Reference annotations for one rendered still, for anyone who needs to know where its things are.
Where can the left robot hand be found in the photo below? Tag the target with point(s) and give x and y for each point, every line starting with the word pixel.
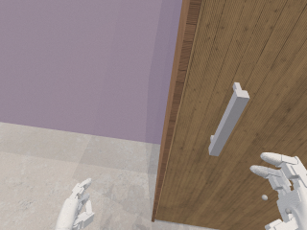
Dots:
pixel 69 215

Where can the handle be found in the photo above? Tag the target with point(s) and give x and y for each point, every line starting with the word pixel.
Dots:
pixel 234 109

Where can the right robot hand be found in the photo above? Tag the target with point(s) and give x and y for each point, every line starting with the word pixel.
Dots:
pixel 295 200

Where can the wardrobe door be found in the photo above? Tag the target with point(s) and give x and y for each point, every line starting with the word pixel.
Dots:
pixel 262 44

